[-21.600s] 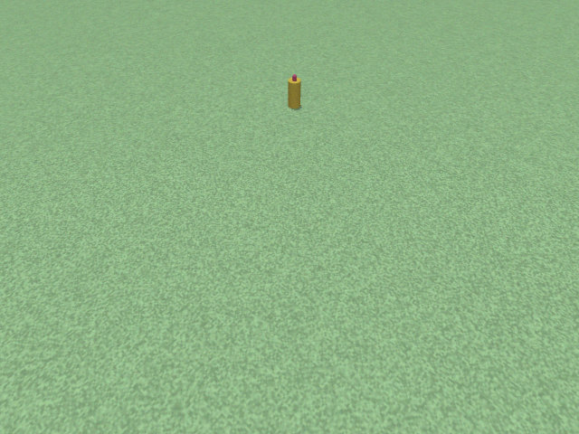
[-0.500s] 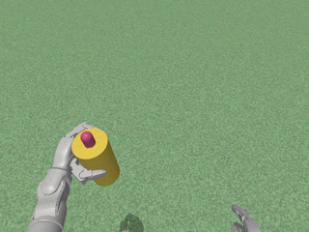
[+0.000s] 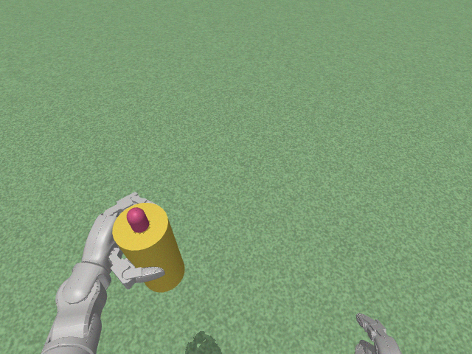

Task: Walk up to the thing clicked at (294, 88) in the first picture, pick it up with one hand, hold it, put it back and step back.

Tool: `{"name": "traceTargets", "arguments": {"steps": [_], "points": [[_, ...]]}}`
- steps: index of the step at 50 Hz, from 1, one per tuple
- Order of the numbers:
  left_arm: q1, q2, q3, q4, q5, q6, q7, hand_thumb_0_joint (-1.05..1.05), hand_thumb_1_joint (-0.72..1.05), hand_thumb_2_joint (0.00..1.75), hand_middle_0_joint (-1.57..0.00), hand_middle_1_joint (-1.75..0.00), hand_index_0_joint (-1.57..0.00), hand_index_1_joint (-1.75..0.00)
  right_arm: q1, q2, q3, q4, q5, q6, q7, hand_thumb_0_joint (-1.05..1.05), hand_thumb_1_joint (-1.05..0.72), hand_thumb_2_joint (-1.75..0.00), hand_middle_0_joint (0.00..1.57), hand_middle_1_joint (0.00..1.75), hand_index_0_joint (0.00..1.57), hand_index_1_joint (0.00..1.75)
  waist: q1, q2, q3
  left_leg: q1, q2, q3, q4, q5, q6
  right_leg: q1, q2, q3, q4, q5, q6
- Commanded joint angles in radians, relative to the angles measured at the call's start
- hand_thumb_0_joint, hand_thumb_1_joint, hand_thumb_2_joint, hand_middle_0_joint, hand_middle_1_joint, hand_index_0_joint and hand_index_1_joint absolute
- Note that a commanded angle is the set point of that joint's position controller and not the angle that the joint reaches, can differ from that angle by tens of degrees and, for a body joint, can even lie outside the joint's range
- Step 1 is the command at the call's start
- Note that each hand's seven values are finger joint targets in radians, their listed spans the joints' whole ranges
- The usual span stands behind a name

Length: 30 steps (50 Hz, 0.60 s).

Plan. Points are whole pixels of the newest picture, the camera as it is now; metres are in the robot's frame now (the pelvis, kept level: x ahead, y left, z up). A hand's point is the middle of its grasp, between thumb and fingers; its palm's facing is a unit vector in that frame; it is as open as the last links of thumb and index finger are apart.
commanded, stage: crouch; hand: left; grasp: from the side
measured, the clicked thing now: (151, 246) +0.29 +0.15 +0.03
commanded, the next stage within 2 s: lower in 1.82 s
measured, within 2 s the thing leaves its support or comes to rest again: neither
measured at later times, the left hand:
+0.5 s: hand (166, 265) +0.32 +0.15 -0.12, palm faces -0.15 -0.99 -0.01, open 11.3 cm
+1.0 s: hand (183, 282) +0.36 +0.15 -0.36, palm faces -0.12 -0.99 -0.03, open 11.3 cm
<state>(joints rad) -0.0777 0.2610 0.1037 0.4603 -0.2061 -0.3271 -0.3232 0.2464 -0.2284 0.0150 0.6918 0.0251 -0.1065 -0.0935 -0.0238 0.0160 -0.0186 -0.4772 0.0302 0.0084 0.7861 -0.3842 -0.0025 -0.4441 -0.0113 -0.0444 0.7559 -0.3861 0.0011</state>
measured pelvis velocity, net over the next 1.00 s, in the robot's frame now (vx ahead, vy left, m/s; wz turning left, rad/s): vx -0.08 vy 0.00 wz -0.04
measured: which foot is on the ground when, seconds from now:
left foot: down 0.00-1.00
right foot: down 0.00-1.00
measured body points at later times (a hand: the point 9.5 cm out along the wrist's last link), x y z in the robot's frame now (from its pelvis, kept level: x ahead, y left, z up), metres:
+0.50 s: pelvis -0.03 +0.00 -0.10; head +0.09 +0.02 +0.34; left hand +0.32 +0.21 -0.12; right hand +0.09 -0.27 -0.20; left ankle +0.01 +0.12 -0.71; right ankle +0.00 -0.12 -0.71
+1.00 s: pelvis -0.08 +0.00 -0.31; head +0.12 +0.02 +0.10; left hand +0.36 +0.20 -0.35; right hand +0.03 -0.27 -0.43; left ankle +0.01 +0.12 -0.71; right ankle +0.00 -0.12 -0.71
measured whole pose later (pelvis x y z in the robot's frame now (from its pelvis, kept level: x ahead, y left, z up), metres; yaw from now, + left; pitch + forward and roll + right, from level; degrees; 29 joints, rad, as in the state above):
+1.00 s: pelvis -0.08 +0.00 -0.31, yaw -2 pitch +34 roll -3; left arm -0.65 0.36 0.33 1.12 -0.09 -0.74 -0.29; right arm 0.11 -0.26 0.03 0.72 -0.10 -0.09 0.08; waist -0.14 -0.01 -0.16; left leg -1.98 0.04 -0.05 2.06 -0.67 0.00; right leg -1.94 -0.02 -0.06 2.04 -0.69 -0.02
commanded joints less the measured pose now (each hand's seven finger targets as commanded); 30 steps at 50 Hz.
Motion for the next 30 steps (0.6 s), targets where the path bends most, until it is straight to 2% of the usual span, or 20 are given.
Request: {"name": "traceTargets", "arguments": {"steps": [1,4,5,6,8,10,12,13,15,16,19,20,21,23,24,25,26,27,28,30], "points": [[-0.441,0.133,0.109,-0.323,-0.083,-0.118,0.022,0.0,0.19,1.14,-1.18,-1.32,-1.19,-1.31,-0.041,-0.129,-0.042,-0.108,0.001,-0.051,-0.006,0.0,-0.85,-0.89,0.2,0.3,0.2,0.3,-0.009,0.028,-0.275,0.156,-0.017,-0.014,-0.104,0.242,0.011,0.056,0.023,0.006,-0.099,0.273,-0.019],[-0.424,0.116,0.108,-0.242,-0.067,-0.128,0.034,0.0,0.16,1.13,-1.16,-1.3,-1.18,-1.29,-0.042,-0.131,-0.047,-0.102,-0.004,-0.05,0.0,0.0,-0.85,-0.89,0.2,0.3,0.2,0.3,-0.012,0.005,-0.224,0.119,-0.016,-0.016,-0.104,0.197,0.012,0.015,0.025,0.001,-0.088,0.227,-0.019],[-0.414,0.098,0.089,-0.222,-0.058,-0.135,0.039,0.0,0.15,1.13,-1.17,-1.31,-1.18,-1.3,-0.045,-0.133,-0.05,-0.105,-0.005,-0.05,0.006,0.0,-0.85,-0.89,0.2,0.3,0.2,0.3,-0.012,0.009,-0.208,0.102,-0.017,-0.012,-0.096,0.189,0.013,0.0,0.022,0.003,-0.081,0.222,-0.021],[-0.413,0.118,0.112,-0.187,-0.048,-0.143,0.045,0.0,0.13,1.13,-1.15,-1.3,-1.17,-1.29,-0.037,-0.133,-0.053,-0.098,-0.011,-0.047,0.008,0.0,-0.85,-0.89,0.2,0.3,0.2,0.3,-0.007,0.0,-0.231,0.094,-0.016,-0.014,-0.078,0.213,0.015,-0.005,0.023,0.003,-0.068,0.239,-0.02],[-0.407,0.105,0.11,-0.128,-0.03,-0.165,0.055,0.0,0.12,1.12,-1.15,-1.29,-1.16,-1.28,-0.044,-0.13,-0.057,-0.098,-0.015,-0.044,0.021,0.0,-0.86,-0.9,0.2,0.3,0.2,0.3,-0.003,-0.014,-0.21,0.046,-0.019,-0.009,-0.053,0.184,0.018,-0.032,0.018,0.009,-0.048,0.221,-0.019],[-0.436,0.099,0.113,-0.091,-0.028,-0.194,0.053,0.0,0.14,1.14,-1.15,-1.3,-1.17,-1.29,-0.037,-0.134,-0.064,-0.092,-0.022,-0.044,0.031,0.0,-0.86,-0.9,0.2,0.3,0.2,0.3,-0.014,-0.019,-0.241,0.013,-0.02,-0.01,-0.013,0.174,0.021,-0.065,0.017,0.013,-0.016,0.218,-0.018],[-0.464,0.1,0.119,-0.067,-0.034,-0.232,0.044,0.0,0.11,1.14,-1.16,-1.31,-1.18,-1.31,-0.024,-0.146,-0.072,-0.082,-0.027,-0.049,0.043,0.0,-0.87,-0.9,0.2,0.3,0.2,0.3,-0.023,-0.008,-0.303,-0.007,-0.02,-0.017,0.048,0.207,0.022,-0.112,0.016,0.015,0.042,0.24,-0.019],[-0.474,0.085,0.099,-0.057,-0.031,-0.251,0.033,0.0,0.12,1.15,-1.17,-1.32,-1.19,-1.32,-0.026,-0.137,-0.071,-0.081,-0.03,-0.051,0.05,0.0,-0.87,-0.9,0.2,0.3,0.2,0.3,-0.022,0.01,-0.332,-0.032,-0.022,-0.017,0.083,0.207,0.022,-0.145,0.014,0.018,0.072,0.242,-0.02],[-0.479,0.106,0.113,-0.031,-0.022,-0.295,0.025,0.0,0.08,1.15,-1.2,-1.34,-1.21,-1.34,-0.011,-0.141,-0.078,-0.078,-0.037,-0.057,0.059,0.0,-0.88,-0.9,0.2,0.3,0.2,0.3,-0.028,0.017,-0.388,-0.076,-0.024,-0.02,0.155,0.201,0.023,-0.219,0.014,0.023,0.135,0.232,-0.022],[-0.503,0.099,0.106,0.007,-0.019,-0.317,0.021,0.0,0.09,1.16,-1.2,-1.34,-1.21,-1.34,-0.001,-0.143,-0.08,-0.069,-0.044,-0.06,0.063,0.0,-0.88,-0.9,0.2,0.3,0.2,0.3,-0.051,0.013,-0.406,-0.107,-0.025,-0.026,0.198,0.204,0.024,-0.27,0.016,0.022,0.171,0.233,-0.022],[-0.55,0.102,0.119,0.055,-0.027,-0.389,0.017,0.0,0.04,1.17,-1.25,-1.38,-1.26,-1.38,-0.007,-0.158,-0.083,-0.078,-0.049,-0.074,0.079,0.0,-0.9,-0.91,0.2,0.3,0.2,0.3,-0.058,0.026,-0.46,-0.251,-0.03,-0.041,0.318,0.108,0.024,-0.433,0.02,0.021,0.296,0.136,-0.027],[-0.549,0.11,0.121,0.074,-0.029,-0.412,0.014,0.0,0.03,1.16,-1.25,-1.37,-1.25,-1.38,-0.014,-0.156,-0.077,-0.075,-0.054,-0.078,0.086,0.0,-0.9,-0.91,0.2,0.3,0.2,0.3,-0.049,0.056,-0.489,-0.285,-0.03,-0.053,0.357,0.109,0.017,-0.491,0.022,0.011,0.354,0.121,-0.031],[-0.574,0.099,0.112,0.073,-0.032,-0.433,0.014,0.0,0.03,1.17,-1.26,-1.39,-1.27,-1.39,-0.016,-0.16,-0.078,-0.079,-0.056,-0.082,0.091,0.0,-0.9,-0.91,0.2,0.3,0.2,0.3,-0.057,0.071,-0.524,-0.316,-0.029,-0.056,0.4,0.087,0.017,-0.551,0.025,0.01,0.399,0.095,-0.033],[-0.612,0.127,0.124,0.075,-0.029,-0.469,0.025,0.0,0.03,1.18,-1.27,-1.39,-1.28,-1.4,-0.01,-0.178,-0.081,-0.088,-0.058,-0.083,0.095,0.0,-0.91,-0.91,0.2,0.3,0.2,0.3,-0.055,0.079,-0.578,-0.395,-0.03,-0.065,0.469,0.065,0.017,-0.63,0.025,0.01,0.472,0.065,-0.036],[-0.606,0.185,0.166,0.069,-0.022,-0.484,0.035,0.0,0.03,1.19,-1.27,-1.4,-1.27,-1.4,-0.01,-0.175,-0.075,-0.085,-0.061,-0.081,0.096,0.0,-0.91,-0.91,0.2,0.3,0.2,0.3,-0.038,0.109,-0.618,-0.428,-0.031,-0.066,0.5,0.061,0.015,-0.654,0.023,0.018,0.503,0.056,-0.038],[-0.603,0.175,0.152,0.082,-0.016,-0.496,0.035,0.0,0.02,1.19,-1.27,-1.39,-1.27,-1.4,-0.009,-0.186,-0.075,-0.089,-0.063,-0.078,0.1,0.0,-0.91,-0.91,0.2,0.3,0.2,0.3,-0.048,0.11,-0.645,-0.446,-0.03,-0.076,0.525,0.069,0.013,-0.695,0.026,0.006,0.546,0.052,-0.041],[-0.607,0.179,0.151,0.079,-0.013,-0.508,0.037,0.0,0.03,1.2,-1.25,-1.38,-1.25,-1.39,-0.01,-0.188,-0.07,-0.085,-0.067,-0.076,0.104,0.0,-0.9,-0.91,0.2,0.3,0.2,0.3,-0.034,0.132,-0.686,-0.45,-0.027,-0.079,0.554,0.1,0.011,-0.731,0.027,0.004,0.584,0.061,-0.044],[-0.624,0.186,0.154,0.077,-0.011,-0.513,0.04,0.0,0.03,1.2,-1.27,-1.39,-1.27,-1.4,-0.01,-0.197,-0.076,-0.088,-0.068,-0.07,0.105,0.0,-0.9,-0.91,0.2,0.3,0.2,0.3,-0.045,0.141,-0.698,-0.484,-0.03,-0.08,0.581,0.083,0.011,-0.761,0.025,0.009,0.611,0.049,-0.045],[-0.634,0.187,0.156,0.081,-0.011,-0.518,0.042,0.0,0.01,1.2,-1.27,-1.39,-1.27,-1.4,-0.008,-0.204,-0.076,-0.084,-0.071,-0.066,0.107,0.0,-0.91,-0.91,0.2,0.3,0.2,0.3,-0.043,0.142,-0.737,-0.481,-0.025,-0.089,0.605,0.128,0.008,-0.79,0.027,-0.001,0.648,0.073,-0.048],[-0.669,0.225,0.187,0.077,-0.013,-0.522,0.048,0.0,0.05,1.24,-1.29,-1.41,-1.28,-1.43,0.001,-0.203,-0.068,-0.075,-0.075,-0.054,0.109,0.0,-0.91,-0.91,0.2,0.3,0.2,0.3,-0.034,0.164,-0.804,-0.518,-0.024,-0.081,0.674,0.181,0.011,-0.813,0.023,0.012,0.698,0.11,-0.047]]}}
